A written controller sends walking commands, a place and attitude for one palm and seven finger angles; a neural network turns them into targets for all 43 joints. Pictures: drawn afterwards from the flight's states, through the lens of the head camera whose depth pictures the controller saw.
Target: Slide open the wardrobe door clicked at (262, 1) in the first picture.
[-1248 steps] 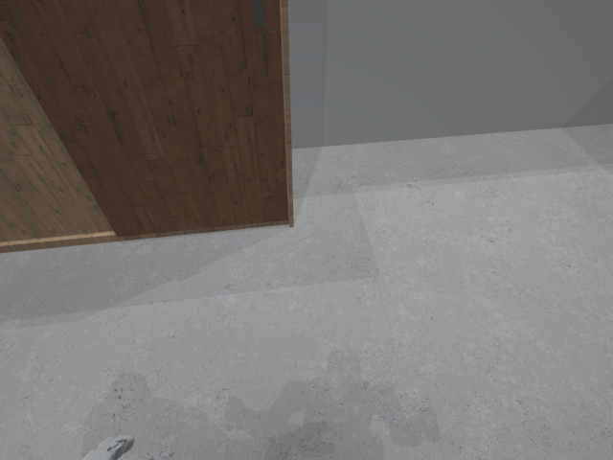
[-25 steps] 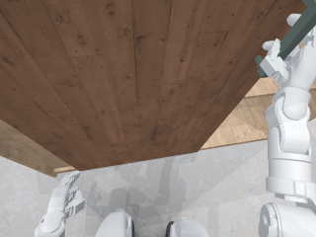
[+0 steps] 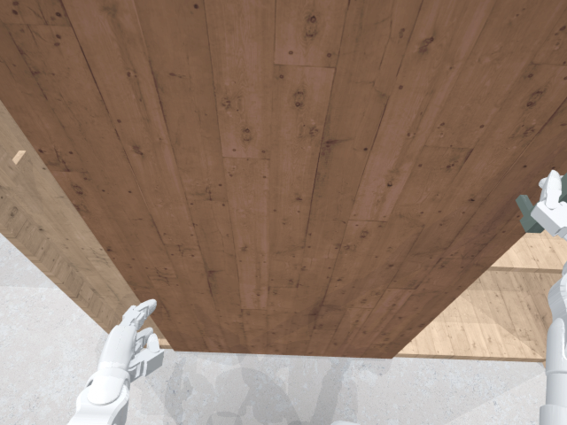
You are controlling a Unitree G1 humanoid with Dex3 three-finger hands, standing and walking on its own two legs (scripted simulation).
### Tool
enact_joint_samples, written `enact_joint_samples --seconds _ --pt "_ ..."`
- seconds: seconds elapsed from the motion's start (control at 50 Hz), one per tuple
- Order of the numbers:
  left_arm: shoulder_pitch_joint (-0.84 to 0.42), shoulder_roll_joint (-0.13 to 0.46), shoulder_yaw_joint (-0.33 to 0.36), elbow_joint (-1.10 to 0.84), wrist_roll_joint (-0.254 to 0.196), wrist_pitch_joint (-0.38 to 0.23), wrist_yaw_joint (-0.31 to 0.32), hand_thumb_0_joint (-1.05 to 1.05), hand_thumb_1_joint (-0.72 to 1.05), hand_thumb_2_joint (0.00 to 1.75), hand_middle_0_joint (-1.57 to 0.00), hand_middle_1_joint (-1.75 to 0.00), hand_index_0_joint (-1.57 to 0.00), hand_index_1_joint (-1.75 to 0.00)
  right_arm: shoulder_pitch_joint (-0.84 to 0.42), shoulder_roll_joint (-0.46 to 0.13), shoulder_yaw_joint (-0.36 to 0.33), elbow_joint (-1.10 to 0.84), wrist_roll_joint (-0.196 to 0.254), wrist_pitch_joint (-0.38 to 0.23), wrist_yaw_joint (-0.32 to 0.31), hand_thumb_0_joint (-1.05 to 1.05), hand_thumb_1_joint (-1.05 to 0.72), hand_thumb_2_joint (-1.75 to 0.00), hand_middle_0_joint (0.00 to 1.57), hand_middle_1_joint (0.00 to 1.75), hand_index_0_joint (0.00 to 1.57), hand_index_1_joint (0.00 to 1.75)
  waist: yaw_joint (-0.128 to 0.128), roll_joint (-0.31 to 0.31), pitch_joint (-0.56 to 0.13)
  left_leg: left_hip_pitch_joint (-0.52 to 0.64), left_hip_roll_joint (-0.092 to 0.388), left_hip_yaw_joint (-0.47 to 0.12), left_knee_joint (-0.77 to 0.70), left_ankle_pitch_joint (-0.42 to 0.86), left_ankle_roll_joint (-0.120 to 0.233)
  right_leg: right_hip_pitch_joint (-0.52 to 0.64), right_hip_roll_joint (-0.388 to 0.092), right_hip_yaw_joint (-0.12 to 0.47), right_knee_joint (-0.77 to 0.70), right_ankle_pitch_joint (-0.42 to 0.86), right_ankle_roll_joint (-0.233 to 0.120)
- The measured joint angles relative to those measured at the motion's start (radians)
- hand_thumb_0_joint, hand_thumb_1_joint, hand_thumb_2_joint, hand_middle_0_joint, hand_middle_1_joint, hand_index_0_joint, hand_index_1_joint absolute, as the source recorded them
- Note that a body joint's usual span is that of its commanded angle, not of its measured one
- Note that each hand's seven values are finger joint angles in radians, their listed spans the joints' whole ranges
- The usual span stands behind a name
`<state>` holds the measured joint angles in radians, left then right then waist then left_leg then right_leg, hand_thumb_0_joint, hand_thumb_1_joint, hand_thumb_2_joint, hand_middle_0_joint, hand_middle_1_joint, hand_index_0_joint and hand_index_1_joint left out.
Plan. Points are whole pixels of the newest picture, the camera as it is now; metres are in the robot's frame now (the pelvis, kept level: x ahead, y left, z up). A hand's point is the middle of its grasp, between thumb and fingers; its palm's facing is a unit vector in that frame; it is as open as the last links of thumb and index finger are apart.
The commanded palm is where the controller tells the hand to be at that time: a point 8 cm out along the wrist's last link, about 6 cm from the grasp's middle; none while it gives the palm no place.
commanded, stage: stop walking and hold the door there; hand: right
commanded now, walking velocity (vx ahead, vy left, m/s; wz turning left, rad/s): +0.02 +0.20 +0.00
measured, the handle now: out of the picture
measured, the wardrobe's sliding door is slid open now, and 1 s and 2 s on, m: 0.55 0.55 0.55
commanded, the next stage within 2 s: none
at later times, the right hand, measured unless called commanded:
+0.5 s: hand (544, 204) +0.34 -0.29 +0.18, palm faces +0.49 +0.86 -0.16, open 7.0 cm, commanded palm +0.30 -0.29 +0.16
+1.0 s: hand (544, 206) +0.34 -0.29 +0.17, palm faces +0.45 +0.88 -0.16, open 7.0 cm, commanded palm +0.30 -0.29 +0.16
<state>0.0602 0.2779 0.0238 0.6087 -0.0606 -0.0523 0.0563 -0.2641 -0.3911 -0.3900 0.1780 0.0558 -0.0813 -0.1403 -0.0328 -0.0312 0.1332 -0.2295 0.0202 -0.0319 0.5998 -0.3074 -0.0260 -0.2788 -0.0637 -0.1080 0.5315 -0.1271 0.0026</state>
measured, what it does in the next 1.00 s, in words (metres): stands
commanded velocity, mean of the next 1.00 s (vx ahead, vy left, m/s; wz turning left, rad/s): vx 0.03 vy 0.02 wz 0.00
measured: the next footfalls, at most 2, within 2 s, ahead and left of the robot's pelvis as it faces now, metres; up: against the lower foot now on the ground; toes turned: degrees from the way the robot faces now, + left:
left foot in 1.82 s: -0.06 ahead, +0.04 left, +0.00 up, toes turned +12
right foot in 1.92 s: +0.02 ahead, -0.33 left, +0.00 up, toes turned +10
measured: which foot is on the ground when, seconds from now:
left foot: down 0.00-1.00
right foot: down 0.00-1.00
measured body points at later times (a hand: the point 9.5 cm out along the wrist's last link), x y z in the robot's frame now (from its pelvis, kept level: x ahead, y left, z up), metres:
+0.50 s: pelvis -0.02 -0.01 +0.01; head -0.04 -0.01 +0.46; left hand +0.07 +0.26 -0.10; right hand +0.31 -0.33 +0.19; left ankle -0.02 +0.10 -0.73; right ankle +0.06 -0.12 -0.73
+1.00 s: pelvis +0.00 -0.04 +0.01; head -0.01 -0.03 +0.46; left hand +0.16 +0.21 -0.08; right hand +0.31 -0.33 +0.18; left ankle -0.02 +0.10 -0.73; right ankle +0.06 -0.12 -0.73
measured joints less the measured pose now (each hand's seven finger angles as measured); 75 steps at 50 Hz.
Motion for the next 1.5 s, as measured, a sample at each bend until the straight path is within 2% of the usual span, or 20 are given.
enact_joint_samples --seconds 0.04,0.1,0.14,0.2,0.24,0.3,0.36,0.48,0.58,0.78,0.9,1.08,1.32,1.46,1.5 --pt "0.03 -0.013 0.005 -0.003 0.0 -0.004 -0.006 0.01 0.91 0.9 -0.2 -0.3 -0.2 -0.3 -0.008 -0.001 0.013 0.009 0.003 0.013 -0.008 -0.06 -0.65 -0.86 0.45 1.4 0.16 1.3 -0.01 0.032 -0.016 -0.024 0.006 -0.021 0.059 -0.079 0.01 0.009 0.006 -0.028 0.01 -0.062 -0.007" --pt "0.071 -0.029 -0.009 -0.013 0.014 -0.024 -0.006 0.01 0.91 0.9 -0.2 -0.3 -0.2 -0.3 0.006 0.005 0.005 0.019 0.008 0.029 -0.025 -0.04 -0.71 -0.85 0.45 1.4 0.1 1.26 -0.003 0.029 -0.032 -0.053 -0.005 0.016 0.125 -0.124 0.014 0.022 -0.01 -0.05 -0.023 -0.048 -0.006" --pt "0.1 -0.039 -0.022 -0.013 0.019 -0.034 -0.009 0.01 0.91 0.9 -0.2 -0.3 -0.2 -0.3 0.012 -0.003 -0.004 0.034 0.01 0.038 -0.035 -0.04 -0.73 -0.84 0.42 1.39 0.08 1.25 0.008 0.019 -0.041 -0.049 -0.015 0.046 0.118 -0.108 0.014 0.021 -0.024 -0.055 -0.041 -0.031 -0.004" --pt "0.145 -0.052 -0.044 -0.005 0.021 -0.036 -0.011 0.01 0.91 0.9 -0.2 -0.3 -0.2 -0.3 0.009 -0.033 -0.018 0.059 0.019 0.05 -0.035 -0.04 -0.74 -0.82 0.4 1.37 0.06 1.25 0.01 0.028 -0.059 -0.001 -0.013 0.076 0.0 -0.05 0.016 0.003 -0.034 -0.072 -0.033 -0.027 0.004" --pt "0.162 -0.047 -0.05 0.013 0.025 -0.032 -0.012 0.01 0.9 0.9 -0.2 -0.3 -0.2 -0.3 0.001 -0.038 -0.035 0.082 0.021 0.047 -0.035 -0.04 -0.75 -0.82 0.39 1.36 0.05 1.25 0.015 0.013 -0.056 0.007 -0.028 0.08 -0.042 0.036 0.048 -0.012 -0.049 -0.07 -0.01 -0.038 0.01" --pt "0.192 -0.031 -0.048 0.052 0.026 -0.019 -0.007 0.01 0.9 0.9 -0.21 -0.3 -0.2 -0.3 0.013 -0.034 -0.045 0.108 0.025 0.031 -0.037 -0.04 -0.75 -0.82 0.4 1.35 0.06 1.26 0.027 -0.005 -0.073 0.004 -0.039 0.079 -0.063 0.046 0.064 -0.029 -0.035 -0.031 0.002 -0.084 0.012" --pt "0.222 -0.011 -0.041 0.091 0.026 -0.015 0.002 0.01 0.9 0.9 -0.21 -0.3 -0.2 -0.3 0.021 -0.021 -0.038 0.112 0.02 0.021 -0.04 -0.04 -0.73 -0.83 0.41 1.35 0.07 1.26 0.02 -0.012 -0.09 0.009 -0.046 0.07 -0.072 0.047 0.057 -0.021 -0.017 0.0 -0.017 -0.038 0.001" --pt "0.247 -0.001 -0.027 0.121 0.022 -0.01 0.022 0.01 0.91 0.9 -0.2 -0.3 -0.2 -0.3 0.05 -0.003 0.001 0.118 0.015 0.003 -0.047 -0.03 -0.73 -0.84 0.42 1.38 0.07 1.27 0.022 0.002 -0.135 0.038 -0.031 0.058 -0.094 0.048 0.037 0.009 -0.001 -0.01 -0.037 -0.041 -0.012" --pt "0.222 -0.017 -0.035 0.102 0.024 -0.025 0.03 0.01 0.91 0.9 -0.2 -0.3 -0.2 -0.3 0.068 0.006 0.025 0.106 0.013 -0.01 -0.05 -0.04 -0.74 -0.83 0.42 1.39 0.07 1.28 0.017 0.008 -0.148 0.038 -0.014 0.049 -0.108 0.056 0.025 0.02 0.017 -0.021 -0.071 -0.027 -0.023" --pt "0.144 -0.055 -0.059 0.07 0.033 -0.037 0.02 0.01 0.9 0.9 -0.21 -0.3 -0.2 -0.3 0.087 0.04 0.052 0.062 0.011 -0.024 -0.046 -0.04 -0.74 -0.83 0.43 1.39 0.05 1.28 -0.021 -0.006 -0.153 0.038 -0.007 0.039 -0.132 0.063 0.013 0.016 0.024 -0.032 -0.08 -0.031 -0.032" --pt "0.124 -0.057 -0.06 0.057 0.036 -0.029 0.02 0.01 0.9 0.89 -0.21 -0.3 -0.2 -0.3 0.116 0.054 0.062 0.016 0.011 -0.033 -0.04 -0.05 -0.74 -0.84 0.44 1.4 0.06 1.28 -0.031 -0.004 -0.156 0.039 0.0 0.034 -0.136 0.057 0.004 0.015 0.032 -0.037 -0.076 -0.043 -0.039" --pt "0.13 -0.054 -0.056 0.046 0.034 -0.022 0.023 0.01 0.9 0.9 -0.21 -0.3 -0.2 -0.3 0.139 0.076 0.067 -0.054 0.014 -0.024 -0.055 -0.04 -0.75 -0.85 0.45 1.4 0.04 1.27 -0.03 0.01 -0.14 0.036 0.018 0.032 -0.123 0.045 -0.004 0.022 0.049 -0.04 -0.088 -0.041 -0.047" --pt "0.147 -0.048 -0.052 0.057 0.035 -0.021 0.023 0.01 0.9 0.9 -0.21 -0.3 -0.2 -0.3 0.142 0.086 0.059 -0.079 0.019 -0.014 -0.069 -0.04 -0.76 -0.85 0.46 1.4 0.03 1.26 -0.026 -0.002 -0.127 0.038 0.009 0.041 -0.136 0.052 0.0 0.011 0.041 -0.031 -0.081 -0.043 -0.042" --pt "0.118 -0.016 -0.029 0.043 0.03 0.013 0.023 0.01 0.9 0.9 -0.21 -0.3 -0.2 -0.3 0.109 0.077 0.078 -0.079 0.012 -0.018 -0.066 -0.05 -0.75 -0.84 0.46 1.4 0.03 1.26 -0.019 -0.02 -0.103 0.002 0.015 0.05 -0.094 0.047 -0.01 -0.042 0.042 -0.021 -0.015 -0.056 -0.047" --pt "0.106 -0.003 -0.021 0.038 0.027 0.027 0.024 0.01 0.9 0.9 -0.21 -0.3 -0.2 -0.3 0.088 0.076 0.094 -0.079 0.009 -0.019 -0.064 -0.06 -0.75 -0.83 0.46 1.4 0.04 1.26 -0.013 -0.024 -0.092 -0.012 0.024 0.055 -0.073 0.042 -0.018 -0.065 0.048 -0.016 0.016 -0.063 -0.039"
